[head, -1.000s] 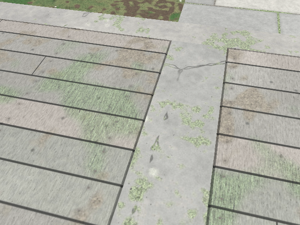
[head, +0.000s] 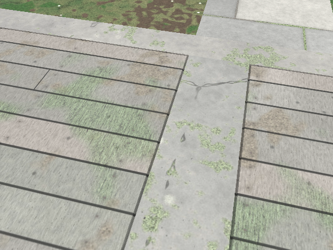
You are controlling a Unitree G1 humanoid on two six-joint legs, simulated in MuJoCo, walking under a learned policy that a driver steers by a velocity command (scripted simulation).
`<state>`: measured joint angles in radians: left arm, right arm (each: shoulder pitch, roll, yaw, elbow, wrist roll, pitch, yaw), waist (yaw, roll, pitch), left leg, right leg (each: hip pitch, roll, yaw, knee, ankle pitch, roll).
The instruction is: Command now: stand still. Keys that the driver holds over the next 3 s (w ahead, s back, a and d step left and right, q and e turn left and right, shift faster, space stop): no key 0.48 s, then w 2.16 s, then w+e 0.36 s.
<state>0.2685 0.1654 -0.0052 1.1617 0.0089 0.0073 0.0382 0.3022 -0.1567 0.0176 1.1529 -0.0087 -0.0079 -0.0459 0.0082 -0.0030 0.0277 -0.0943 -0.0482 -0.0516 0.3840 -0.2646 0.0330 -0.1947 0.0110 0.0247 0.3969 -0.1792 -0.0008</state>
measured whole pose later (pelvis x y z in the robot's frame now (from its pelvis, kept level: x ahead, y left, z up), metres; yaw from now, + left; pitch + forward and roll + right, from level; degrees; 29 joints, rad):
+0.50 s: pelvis +0.01 +0.00 +0.00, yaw +0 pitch -1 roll +0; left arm 0.29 0.14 0.00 1.17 0.01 0.01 0.04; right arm 0.33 -0.13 0.01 1.15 -0.01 -0.01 -0.05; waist 0.01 0.00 0.03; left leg -0.09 -0.05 -0.05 0.39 -0.28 0.03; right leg -0.19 0.01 0.02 0.41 -0.20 0.00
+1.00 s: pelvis +0.15 -0.05 +0.00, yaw +0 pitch +0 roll +0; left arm 0.48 0.14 0.02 1.12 0.02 -0.09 0.01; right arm 0.23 -0.20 -0.05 1.02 -0.03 -0.05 0.02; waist 0.02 0.03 0.01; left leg -0.54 0.05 0.04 1.05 -0.22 0.07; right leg 0.00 0.07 -0.07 0.26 -0.28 -0.09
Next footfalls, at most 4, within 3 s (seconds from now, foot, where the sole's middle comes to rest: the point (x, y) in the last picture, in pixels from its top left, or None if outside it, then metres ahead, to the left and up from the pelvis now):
1.24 left None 0.46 0.02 -0.78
1.80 right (204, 194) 0.78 -0.13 -0.78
2.34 left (166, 141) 1.08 0.04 -0.78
2.92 right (196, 102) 1.37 -0.13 -0.78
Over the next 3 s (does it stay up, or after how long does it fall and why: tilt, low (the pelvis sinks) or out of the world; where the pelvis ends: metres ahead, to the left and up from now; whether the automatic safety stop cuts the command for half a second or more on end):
stays up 1.26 -0.07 -0.02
